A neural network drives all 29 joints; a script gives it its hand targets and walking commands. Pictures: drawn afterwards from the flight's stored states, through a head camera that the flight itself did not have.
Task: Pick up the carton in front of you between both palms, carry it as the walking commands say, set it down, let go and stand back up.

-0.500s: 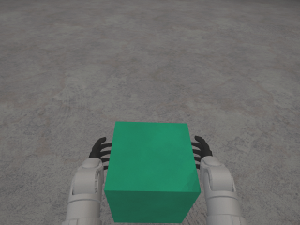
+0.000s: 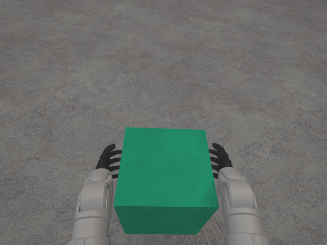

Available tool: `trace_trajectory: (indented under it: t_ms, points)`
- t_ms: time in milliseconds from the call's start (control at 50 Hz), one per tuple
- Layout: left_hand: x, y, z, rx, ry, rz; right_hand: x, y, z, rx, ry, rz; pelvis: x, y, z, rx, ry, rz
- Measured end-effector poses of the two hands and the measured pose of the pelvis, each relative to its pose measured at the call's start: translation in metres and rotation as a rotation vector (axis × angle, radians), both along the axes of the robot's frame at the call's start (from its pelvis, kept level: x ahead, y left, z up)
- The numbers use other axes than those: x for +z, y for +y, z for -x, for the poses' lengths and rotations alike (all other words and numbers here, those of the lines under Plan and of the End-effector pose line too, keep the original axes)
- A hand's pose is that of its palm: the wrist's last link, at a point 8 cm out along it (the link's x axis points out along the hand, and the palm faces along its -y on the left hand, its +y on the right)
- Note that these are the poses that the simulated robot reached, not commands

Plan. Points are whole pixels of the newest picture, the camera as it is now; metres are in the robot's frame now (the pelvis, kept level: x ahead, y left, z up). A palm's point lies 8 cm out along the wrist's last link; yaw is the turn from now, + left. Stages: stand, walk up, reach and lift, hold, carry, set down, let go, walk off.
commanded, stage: hold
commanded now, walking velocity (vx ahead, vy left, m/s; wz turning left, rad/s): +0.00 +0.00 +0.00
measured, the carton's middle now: (163, 184) +0.29 +0.00 -0.04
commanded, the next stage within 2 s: set down in 0.54 s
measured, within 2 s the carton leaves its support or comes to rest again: neither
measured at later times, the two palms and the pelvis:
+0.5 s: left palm (109, 175) +0.27 +0.13 +0.04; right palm (235, 180) +0.26 -0.17 +0.05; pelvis -0.02 +0.00 +0.00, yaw -3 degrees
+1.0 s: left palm (118, 175) +0.33 +0.13 -0.05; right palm (221, 180) +0.31 -0.17 -0.05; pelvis -0.02 +0.00 -0.02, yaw -3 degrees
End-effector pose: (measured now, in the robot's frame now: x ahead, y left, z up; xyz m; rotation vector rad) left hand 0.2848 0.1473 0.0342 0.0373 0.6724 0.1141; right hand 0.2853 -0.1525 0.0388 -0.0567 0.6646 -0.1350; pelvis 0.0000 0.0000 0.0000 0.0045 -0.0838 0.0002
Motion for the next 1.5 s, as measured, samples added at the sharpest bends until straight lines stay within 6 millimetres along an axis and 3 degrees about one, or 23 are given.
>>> trace_trajectory:
  t_ms: [360,580,760,840,920,1060,1180,1500]
  points:
    - [0.008,-0.007,0.018,-0.008,-0.018,0.002,0.007,-0.007,0.021,-0.012,-0.019,-0.010,-0.002,-0.005,0.024,-0.025,-0.088,0.004]
    - [0.012,-0.021,0.005,-0.061,-0.028,0.012,0.011,-0.021,0.026,-0.078,-0.029,-0.020,-0.003,-0.002,0.022,-0.066,-0.093,0.004]
    - [0.003,-0.019,-0.015,-0.033,-0.014,0.054,0.003,-0.019,0.005,-0.098,-0.019,-0.047,-0.005,0.000,0.015,-0.066,-0.074,0.001]
    - [-0.014,-0.019,-0.029,-0.031,0.002,0.061,-0.014,-0.019,-0.008,-0.106,-0.003,-0.052,-0.009,0.000,0.015,-0.064,-0.033,0.002]
    - [-0.044,-0.019,-0.040,-0.045,0.016,0.042,-0.043,-0.019,-0.018,-0.098,0.013,-0.033,-0.015,0.000,0.017,-0.061,0.052,0.000]
    - [-0.124,-0.019,-0.044,-0.068,0.028,0.010,-0.121,-0.018,-0.023,-0.088,0.026,-0.015,-0.034,0.000,0.026,-0.050,0.274,0.001]
    - [-0.185,-0.021,-0.050,-0.062,-0.005,0.022,-0.181,-0.020,-0.029,-0.107,-0.010,-0.036,-0.067,-0.002,0.034,-0.051,0.485,-0.004]
    - [-0.258,-0.022,-0.091,-0.063,-0.015,0.042,-0.255,-0.021,-0.064,-0.155,-0.026,-0.071,-0.158,-0.001,0.057,-0.059,0.712,-0.002]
